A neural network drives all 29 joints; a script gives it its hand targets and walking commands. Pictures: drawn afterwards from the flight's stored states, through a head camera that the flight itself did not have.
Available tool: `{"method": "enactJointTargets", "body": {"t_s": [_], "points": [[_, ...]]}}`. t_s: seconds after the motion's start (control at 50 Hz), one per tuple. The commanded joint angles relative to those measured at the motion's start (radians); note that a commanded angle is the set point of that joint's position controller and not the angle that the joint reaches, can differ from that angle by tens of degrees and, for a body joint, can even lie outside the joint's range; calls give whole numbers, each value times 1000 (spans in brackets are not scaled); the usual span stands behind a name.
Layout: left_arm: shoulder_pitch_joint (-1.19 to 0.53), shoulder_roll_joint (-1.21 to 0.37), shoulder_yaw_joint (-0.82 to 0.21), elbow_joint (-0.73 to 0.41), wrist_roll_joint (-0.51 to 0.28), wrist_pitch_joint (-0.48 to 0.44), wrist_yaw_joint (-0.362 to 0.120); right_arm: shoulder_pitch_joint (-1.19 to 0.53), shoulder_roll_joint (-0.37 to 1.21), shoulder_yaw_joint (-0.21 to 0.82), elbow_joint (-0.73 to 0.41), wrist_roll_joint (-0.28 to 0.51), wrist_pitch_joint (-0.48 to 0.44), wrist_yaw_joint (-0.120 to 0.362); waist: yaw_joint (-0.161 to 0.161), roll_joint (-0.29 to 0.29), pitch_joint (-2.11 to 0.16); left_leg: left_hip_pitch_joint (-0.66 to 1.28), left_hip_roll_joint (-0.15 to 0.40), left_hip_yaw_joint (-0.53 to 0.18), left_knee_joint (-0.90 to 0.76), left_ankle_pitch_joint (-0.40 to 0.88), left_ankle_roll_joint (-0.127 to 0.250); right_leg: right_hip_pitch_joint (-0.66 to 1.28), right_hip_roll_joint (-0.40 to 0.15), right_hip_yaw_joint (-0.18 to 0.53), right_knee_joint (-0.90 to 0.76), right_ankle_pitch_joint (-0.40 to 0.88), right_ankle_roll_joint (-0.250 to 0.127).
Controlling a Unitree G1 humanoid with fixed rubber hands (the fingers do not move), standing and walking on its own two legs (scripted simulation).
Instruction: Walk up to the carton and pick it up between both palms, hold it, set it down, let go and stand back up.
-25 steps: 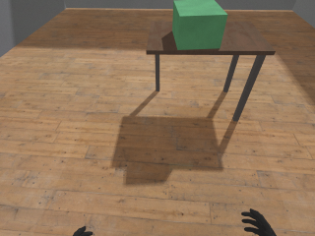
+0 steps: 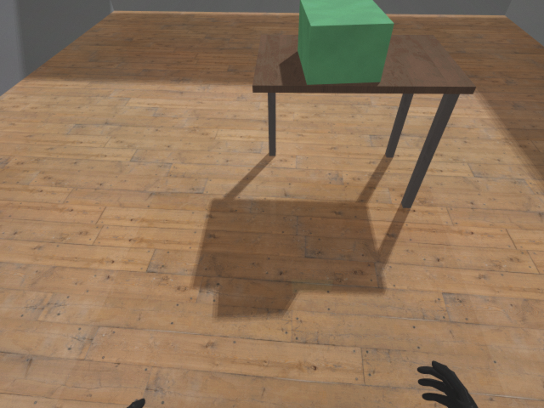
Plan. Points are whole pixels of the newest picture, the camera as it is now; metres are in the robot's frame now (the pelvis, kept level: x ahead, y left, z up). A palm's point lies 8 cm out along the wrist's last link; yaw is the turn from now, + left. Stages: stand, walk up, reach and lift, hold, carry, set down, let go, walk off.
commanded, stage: stand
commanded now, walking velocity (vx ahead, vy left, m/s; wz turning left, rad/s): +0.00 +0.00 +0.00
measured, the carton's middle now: (339, 39) +1.37 -0.19 +0.01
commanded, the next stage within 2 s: none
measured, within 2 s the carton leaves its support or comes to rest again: neither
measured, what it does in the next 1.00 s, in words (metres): stands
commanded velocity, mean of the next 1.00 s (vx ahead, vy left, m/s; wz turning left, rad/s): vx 0.00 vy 0.00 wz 0.00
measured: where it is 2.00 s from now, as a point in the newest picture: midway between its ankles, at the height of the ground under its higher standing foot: outside the picture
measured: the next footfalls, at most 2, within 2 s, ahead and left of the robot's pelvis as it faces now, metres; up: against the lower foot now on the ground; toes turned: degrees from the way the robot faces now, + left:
none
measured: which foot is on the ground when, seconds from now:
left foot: down 0.00-1.00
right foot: down 0.00-1.00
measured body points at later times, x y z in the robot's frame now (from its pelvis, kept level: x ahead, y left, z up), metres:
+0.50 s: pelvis +0.00 +0.00 +0.00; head +0.00 +0.01 +0.45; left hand +0.10 +0.26 -0.13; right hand +0.16 -0.25 -0.08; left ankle +0.02 +0.11 -0.72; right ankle +0.04 -0.13 -0.72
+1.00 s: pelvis +0.00 +0.00 +0.00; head +0.00 +0.00 +0.45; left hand +0.10 +0.26 -0.13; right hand +0.15 -0.25 -0.09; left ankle +0.02 +0.11 -0.72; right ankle +0.04 -0.13 -0.72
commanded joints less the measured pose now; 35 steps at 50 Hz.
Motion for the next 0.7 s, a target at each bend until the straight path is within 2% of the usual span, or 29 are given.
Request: {"method": "enactJointTargets", "body": {"t_s": [0.0, 0.02, 0.04, 0.18, 0.22, 0.38, 0.4, 0.42, 0.48, 0.5, 0.52, 0.56, 0.6, 0.64, 0.68], "points": [[-51, 270, 35, -75, -7, -48, -8, -55, -261, -75, -10, 7, -51, -8, 13, 101, -76, 90, 134, -107, -245, 98, 31, 94, -107, 98, -151, 107, -47], [-61, 272, 35, -76, -5, -45, -10, -44, -258, -72, -5, 11, -48, -8, 1, 95, -81, 92, 131, -105, -247, 101, 25, 93, -108, 97, -149, 118, -48], [-45, 263, 31, -74, -12, -44, -12, -36, -274, -78, -2, 9, -50, -9, 9, 102, -77, 89, 139, -114, -247, 95, 34, 93, -110, 100, -156, 92, -47], [-52, 261, 27, -64, -7, -45, -10, -44, -259, -71, 6, 9, -46, -10, 2, 113, -73, 93, 137, -110, -259, 91, 31, 93, -110, 99, -159, 105, -45], [-52, 266, 31, -61, -5, -47, -11, -46, -261, -71, 8, 11, -48, -9, 9, 96, -80, 90, 137, -114, -257, 85, 27, 98, -110, 94, -161, 104, -48], [-48, 267, 31, -56, -6, -45, -12, -56, -256, -67, 13, 8, -46, -9, 14, 118, -71, 75, 136, -110, -270, 73, 30, 98, -107, 95, -163, 87, -44], [-59, 267, 29, -53, -6, -42, -13, -47, -263, -70, 18, 13, -47, -9, 1, 105, -81, 92, 134, -111, -272, 66, 24, 90, -107, 98, -169, 83, -46], [-56, 262, 29, -53, -5, -44, -13, -48, -263, -72, 15, 8, -48, -11, 0, 118, -94, 97, 138, -113, -271, 53, 24, 96, -107, 92, -168, 82, -45], [-39, 266, 28, -47, -10, -44, -12, -53, -273, -71, 20, 10, -47, -9, 12, 130, -83, 75, 135, -114, -283, 35, 27, 113, -105, 92, -169, 77, -44], [-52, 268, 28, -48, -8, -42, -12, -54, -263, -74, 15, 9, -46, -7, 6, 115, -82, 82, 131, -113, -277, 50, 22, 105, -107, 90, -169, 81, -46], [-41, 267, 29, -47, -8, -43, -14, -54, -266, -72, 17, 11, -48, -8, 15, 104, -84, 85, 138, -120, -278, 49, 24, 100, -107, 94, -171, 62, -46], [-51, 262, 26, -44, -4, -46, -13, -42, -264, -71, 22, 13, -47, -8, 1, 120, -73, 90, 132, -109, -276, 57, 19, 95, -112, 101, -177, 87, -48], [-42, 267, 30, -41, -7, -49, -10, -51, -253, -69, 19, 13, -47, -7, 6, 111, -82, 101, 133, -105, -269, 76, 22, 95, -115, 105, -180, 89, -50], [-42, 263, 25, -44, -7, -49, -11, -44, -267, -69, 30, 14, -47, -9, 9, 128, -100, 111, 130, -105, -261, 111, 23, 106, -116, 101, -175, 118, -49], [-60, 265, 25, -43, -8, -46, -11, -29, -268, -69, 34, 10, -48, -10, -3, 121, -96, 119, 131, -100, -257, 114, 20, 98, -118, 105, -180, 114, -49]]}}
